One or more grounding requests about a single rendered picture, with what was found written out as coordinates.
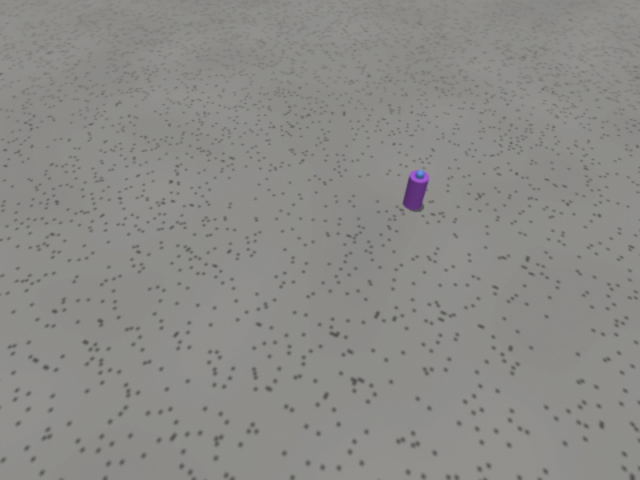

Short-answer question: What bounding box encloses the bottle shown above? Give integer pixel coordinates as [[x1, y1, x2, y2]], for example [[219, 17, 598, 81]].
[[403, 170, 429, 210]]

